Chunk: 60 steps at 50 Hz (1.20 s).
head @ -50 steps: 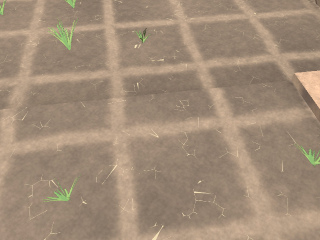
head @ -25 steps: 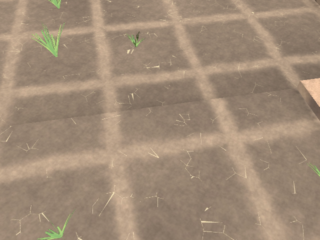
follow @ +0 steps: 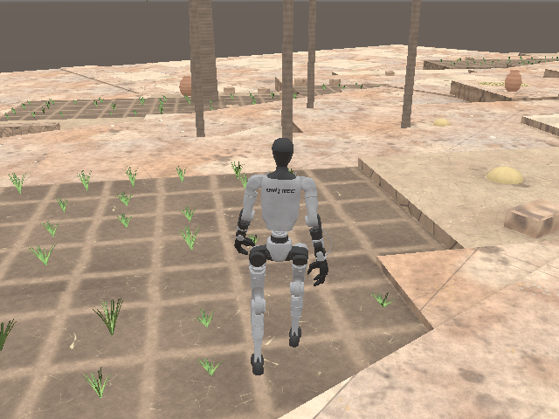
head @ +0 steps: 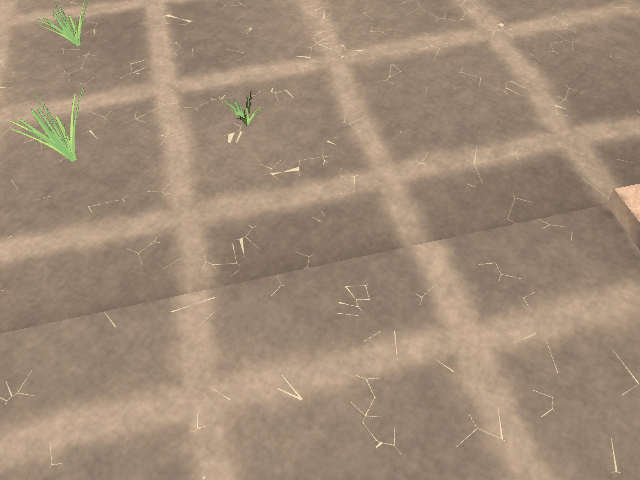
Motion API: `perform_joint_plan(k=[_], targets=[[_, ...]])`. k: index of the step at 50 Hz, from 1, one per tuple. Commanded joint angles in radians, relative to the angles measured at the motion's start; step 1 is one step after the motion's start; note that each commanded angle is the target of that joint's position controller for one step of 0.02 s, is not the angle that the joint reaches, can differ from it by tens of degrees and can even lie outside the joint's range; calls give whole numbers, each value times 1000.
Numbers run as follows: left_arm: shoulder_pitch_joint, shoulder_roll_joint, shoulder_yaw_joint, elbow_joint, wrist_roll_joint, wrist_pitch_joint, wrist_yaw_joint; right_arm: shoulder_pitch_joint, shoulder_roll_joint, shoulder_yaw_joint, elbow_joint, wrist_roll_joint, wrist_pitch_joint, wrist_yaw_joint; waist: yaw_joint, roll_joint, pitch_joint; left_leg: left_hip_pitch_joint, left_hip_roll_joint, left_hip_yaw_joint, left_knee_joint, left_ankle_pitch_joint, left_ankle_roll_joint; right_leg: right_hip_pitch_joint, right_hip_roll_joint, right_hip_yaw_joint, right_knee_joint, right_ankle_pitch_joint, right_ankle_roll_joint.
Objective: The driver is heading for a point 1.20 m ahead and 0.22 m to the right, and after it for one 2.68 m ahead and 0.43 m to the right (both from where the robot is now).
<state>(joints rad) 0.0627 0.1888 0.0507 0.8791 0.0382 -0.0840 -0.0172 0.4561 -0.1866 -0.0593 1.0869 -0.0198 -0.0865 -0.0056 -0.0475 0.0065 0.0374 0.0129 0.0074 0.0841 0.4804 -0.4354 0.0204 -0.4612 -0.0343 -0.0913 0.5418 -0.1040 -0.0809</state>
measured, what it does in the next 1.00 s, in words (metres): walks ahead: left foot, then right foot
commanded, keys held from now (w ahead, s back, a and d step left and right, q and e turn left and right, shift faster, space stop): w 0.26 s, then no key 0.46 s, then w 0.28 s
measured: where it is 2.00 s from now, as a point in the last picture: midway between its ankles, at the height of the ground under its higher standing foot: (310, 329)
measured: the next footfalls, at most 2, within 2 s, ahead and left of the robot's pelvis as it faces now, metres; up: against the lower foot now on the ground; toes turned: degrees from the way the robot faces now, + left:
left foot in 0.48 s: +0.42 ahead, +0.06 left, +0.00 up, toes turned +4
right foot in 0.88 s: +0.34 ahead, -0.12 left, +0.00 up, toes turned -2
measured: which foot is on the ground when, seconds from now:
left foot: down 0.00-0.00, up 0.02-0.46, down 0.48-0.88, up 0.90-1.00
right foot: down 0.00-0.50, up 0.52-0.86, down 0.88-1.00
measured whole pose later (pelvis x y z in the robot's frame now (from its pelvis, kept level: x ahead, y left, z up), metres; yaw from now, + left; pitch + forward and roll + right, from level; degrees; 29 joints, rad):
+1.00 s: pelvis +0.34 -0.03 +0.03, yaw -1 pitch +0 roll +2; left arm 0.48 0.14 0.03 1.11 0.02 -0.04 0.04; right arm 0.23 -0.20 -0.06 1.01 -0.02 0.00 0.02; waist 0.03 0.00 -0.05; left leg -0.43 -0.04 0.05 0.76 -0.28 0.05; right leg -0.10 0.00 -0.03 0.32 -0.24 -0.06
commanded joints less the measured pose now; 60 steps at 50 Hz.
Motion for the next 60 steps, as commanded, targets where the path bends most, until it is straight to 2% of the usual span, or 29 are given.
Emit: perform_joint_plan(k=[1, 2, 3, 4, 6, 10, 13, 15, 17, 20, 23, 24, 25, 26, 27, 29, 30, 33, 35, 38, 40, 43, 44, 45, 46, 47, 50, 54, 60], targets=[[479, 282, 79, 86, 1, -7, 17, 79, -56, -7, -74, 21, -17, 14, 158, -289, -349, -615, -86, -68, 770, -91, 62, 772, -400, 796, -308, -221, -209], [350, 237, 66, 63, -12, 2, 16, -2, -106, -20, -82, 10, -10, 13, 111, -155, -216, -691, 0, -131, 834, -11, 78, 662, -360, 641, -288, -269, -178], [270, 157, 45, 45, -17, -2, 11, -79, -96, -16, -99, 6, -13, 19, 99, -67, -113, -691, 41, -125, 794, 82, 80, 523, -315, 507, -302, -218, -154], [229, 112, 31, 43, -16, -7, 9, -100, -73, -13, -98, 7, -11, 22, 68, -45, -59, -648, 74, -118, 725, 143, 78, 420, -263, 402, -338, -151, -118], [237, 64, 14, 64, -24, -17, 17, -68, -45, -10, -83, -19, 18, 30, 26, -84, -28, -569, 96, -105, 657, 185, 58, 323, -202, 278, -371, -18, -89], [335, 97, 16, 101, -30, -34, 24, -153, -44, -10, -111, -21, 48, 39, 17, -67, 7, -646, 102, -69, 581, 270, 26, 339, -179, 191, -397, 170, -114], [382, 87, 8, 114, -31, -31, 23, -293, -47, -5, -160, -16, 49, 43, 39, -67, 44, -708, 105, -45, 437, 363, 6, 368, -159, 152, -416, 220, -118], [388, 77, 0, 120, -31, -31, 24, -349, -25, 7, -177, -9, 43, 40, 42, -63, 67, -647, 75, -12, 292, 414, 3, 352, -133, 91, -384, 439, -103], [421, 79, -4, 139, -31, -32, 28, -381, -8, 19, -181, -3, 37, 33, 58, -75, 55, -560, 33, 26, 185, 460, 16, 364, -120, 47, -340, 606, -82], [432, 82, -7, 160, -23, -26, 37, -357, -26, 20, -167, -4, 26, 18, 54, -106, 30, -483, 2, 18, 118, 455, 47, 435, -137, 48, -261, 696, -71], [384, 101, -1, 164, -24, -18, 48, -154, -72, 0, -90, -13, 0, 0, -33, -79, -41, -287, -46, 11, -28, 459, 87, 487, -124, 58, -13, 747, -43], [399, 101, -1, 164, -34, -17, 48, -69, -104, -8, -62, -25, -17, -6, -57, -27, -96, -128, 25, -40, -78, 745, 99, 416, -84, 43, 144, 568, -16], [478, 47, -14, 149, -54, -14, 53, 22, -186, -26, -50, -43, -23, -7, -38, 111, -240, 133, 275, -237, 52, 1297, 180, 236, -3, 2, 434, 38, 11], [619, -3, -18, 187, -96, 7, 51, -3, -166, -19, -61, 1, -8, -1, 10, 223, -418, 255, 446, -480, 26, 1479, 355, 116, 118, 60, 682, -550, 34], [559, 50, -4, 196, -57, 28, 53, -88, -131, -11, -92, 30, 8, 5, 18, 79, -352, 113, 400, -426, -45, 1251, 351, 97, 73, 141, 698, -507, 39], [395, 29, -2, 161, -11, 43, 45, -223, -42, 21, -107, 18, 22, -9, 47, 31, -101, -164, 308, -302, -172, 892, 276, 69, 18, 144, 606, -420, 49], [372, 22, -1, 155, -4, 55, 43, -241, -28, 28, -104, 13, 24, -19, 69, 45, -60, -254, 264, -245, -208, 812, 238, 115, -2, 144, 523, -384, 55], [432, -22, -16, 194, -9, 90, 47, -229, -48, 31, -86, -5, 25, -22, 100, 64, -83, -326, 202, -166, -227, 704, 196, 236, 16, 98, 354, -349, 67], [399, -16, -20, 195, -14, 103, 57, -210, -71, 29, -79, -8, 26, -19, 86, 77, -91, -315, 201, -179, -244, 530, 192, 243, 15, 88, 240, -335, 68], [366, 18, -18, 186, -7, 102, 51, -175, -137, 2, -66, 5, 53, -12, 65, 133, -83, -337, 204, -254, -339, -21, 182, 242, 33, 38, 189, -308, 56], [364, 26, -16, 181, -1, 91, 37, -181, -148, -12, -69, 15, 79, -10, 76, 118, -36, -397, 225, -298, -393, -226, 170, 263, 37, 13, 160, -325, 33], [470, -28, -25, 223, -2, 74, 33, -234, -126, -22, -81, 30, 96, -12, 132, 52, 50, -527, 178, -246, -347, -283, 121, 409, 53, 2, -71, -287, -22], [518, -11, -24, 235, 1, 64, 41, -262, -89, -16, -98, 32, 95, -10, 145, -30, 85, -580, 124, -188, -225, -262, 92, 437, -5, 98, -223, -389, -54], [583, 57, -12, 242, -2, 51, 52, -291, -15, 1, -132, 40, 88, -4, 154, -219, 68, -700, 11, -59, 48, -179, 47, 496, -212, 417, -415, -636, -112], [527, 134, 13, 236, -22, 48, 58, -331, -31, -2, -160, 15, 84, 2, 130, -282, 168, -758, -55, -7, 237, 5, 32, 370, -343, 620, -542, -757, -155], [438, 104, 8, 210, -21, 43, 64, -327, -67, -9, -158, -11, 77, 15, 74, -157, 189, -719, -5, -82, 312, 106, 34, 302, -314, 570, -547, -690, -138], [395, 82, 8, 189, -26, 15, 56, -255, -76, -20, -121, -20, 63, 40, 28, -94, 94, -683, -3, -62, 386, 202, 14, 378, -210, 377, -506, -421, -89], [491, 57, 4, 211, -22, -6, 50, -358, -44, -11, -161, -13, 60, 40, 73, -106, 81, -733, 27, -37, 359, 267, -17, 452, -189, 298, -482, -260, -107], [546, 88, 11, 217, -11, -16, 45, -509, -45, 3, -238, -5, 49, 38, 132, -142, 93, -666, 33, 2, 168, 250, -8, 489, -198, 234, -416, -7, -130]])
Keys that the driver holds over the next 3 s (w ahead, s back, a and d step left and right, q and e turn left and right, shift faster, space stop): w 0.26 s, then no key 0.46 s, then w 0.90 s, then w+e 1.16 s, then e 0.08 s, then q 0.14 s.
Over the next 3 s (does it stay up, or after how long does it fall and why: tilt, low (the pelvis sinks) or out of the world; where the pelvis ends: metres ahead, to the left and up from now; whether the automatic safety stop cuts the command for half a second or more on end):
stays up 1.35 -0.12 -0.06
